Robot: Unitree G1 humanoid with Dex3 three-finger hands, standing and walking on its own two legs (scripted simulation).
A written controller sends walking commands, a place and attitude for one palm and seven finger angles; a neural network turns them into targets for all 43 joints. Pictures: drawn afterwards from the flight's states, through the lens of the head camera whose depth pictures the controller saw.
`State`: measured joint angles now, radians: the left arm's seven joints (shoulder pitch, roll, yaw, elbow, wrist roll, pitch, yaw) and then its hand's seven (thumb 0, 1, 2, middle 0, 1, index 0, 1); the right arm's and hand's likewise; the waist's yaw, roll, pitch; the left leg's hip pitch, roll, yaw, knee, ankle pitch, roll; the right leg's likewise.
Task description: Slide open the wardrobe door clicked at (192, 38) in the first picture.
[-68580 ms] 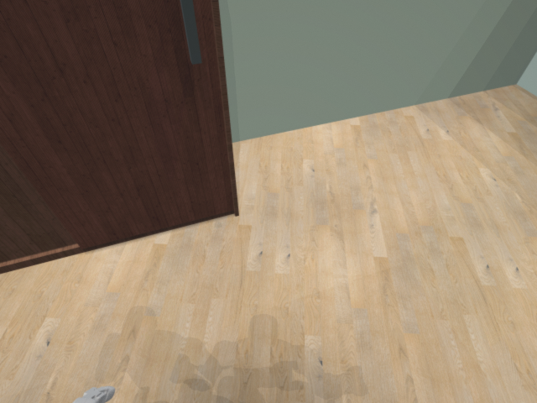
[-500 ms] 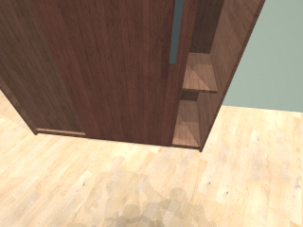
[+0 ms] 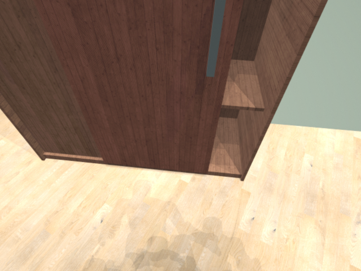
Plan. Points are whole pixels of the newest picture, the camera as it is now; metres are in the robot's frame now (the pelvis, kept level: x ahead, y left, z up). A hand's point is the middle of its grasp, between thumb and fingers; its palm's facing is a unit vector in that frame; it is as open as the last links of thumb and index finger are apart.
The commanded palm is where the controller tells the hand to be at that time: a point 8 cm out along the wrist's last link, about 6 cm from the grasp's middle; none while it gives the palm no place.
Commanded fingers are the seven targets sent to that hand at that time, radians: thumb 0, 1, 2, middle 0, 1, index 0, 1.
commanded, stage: look to check the result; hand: right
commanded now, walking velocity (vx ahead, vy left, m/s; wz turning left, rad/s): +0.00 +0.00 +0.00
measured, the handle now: (215, 30) +0.77 -0.05 +0.18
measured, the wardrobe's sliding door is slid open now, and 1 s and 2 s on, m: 0.22 0.22 0.22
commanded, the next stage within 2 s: take the last steps up to it in 0.26 s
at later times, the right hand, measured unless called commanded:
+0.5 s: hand out of the picture +0.07 -0.20 -0.17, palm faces -0.03 +0.96 -0.27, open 7.4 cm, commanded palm none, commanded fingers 0.00 -0.90 -0.90 0.20 0.30 0.20 0.30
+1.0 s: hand out of the picture +0.17 -0.16 -0.19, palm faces -0.05 +0.98 -0.17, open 7.3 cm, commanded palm none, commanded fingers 0.00 -0.90 -0.90 0.20 0.30 0.20 0.30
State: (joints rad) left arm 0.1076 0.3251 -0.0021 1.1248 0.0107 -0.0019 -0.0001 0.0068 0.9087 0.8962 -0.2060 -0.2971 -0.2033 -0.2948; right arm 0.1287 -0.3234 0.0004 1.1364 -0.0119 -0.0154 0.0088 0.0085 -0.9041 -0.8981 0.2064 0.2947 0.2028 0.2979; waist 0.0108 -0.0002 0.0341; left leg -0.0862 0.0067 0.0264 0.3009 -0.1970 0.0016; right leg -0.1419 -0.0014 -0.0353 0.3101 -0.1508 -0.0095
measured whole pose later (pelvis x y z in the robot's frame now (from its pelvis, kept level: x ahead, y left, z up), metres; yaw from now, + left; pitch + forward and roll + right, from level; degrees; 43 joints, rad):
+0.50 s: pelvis +0.01 +0.01 +0.00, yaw +1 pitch -1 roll +0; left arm 0.14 0.28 0.00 1.14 0.02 0.01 0.01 0.01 0.91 0.90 -0.21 -0.30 -0.20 -0.29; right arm 0.16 -0.27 0.00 1.14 -0.01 -0.01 -0.01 0.01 -0.90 -0.90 0.21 0.29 0.20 0.30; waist 0.01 0.00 0.02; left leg -0.07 -0.01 0.02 0.31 -0.22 0.02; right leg -0.12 -0.02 -0.04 0.32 -0.18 0.01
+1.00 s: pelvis +0.12 +0.02 -0.01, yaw +1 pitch -1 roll +2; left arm 0.51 0.10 0.02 1.22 0.04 -0.03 0.03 0.00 0.91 0.90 -0.21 -0.30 -0.20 -0.29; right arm 0.19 -0.19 -0.06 1.07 -0.02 0.01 0.03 0.02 -0.93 -0.90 0.20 0.29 0.20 0.30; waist 0.07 -0.01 0.09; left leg -0.45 0.06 0.08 0.72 -0.29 0.03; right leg 0.01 -0.08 -0.07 0.39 -0.38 0.03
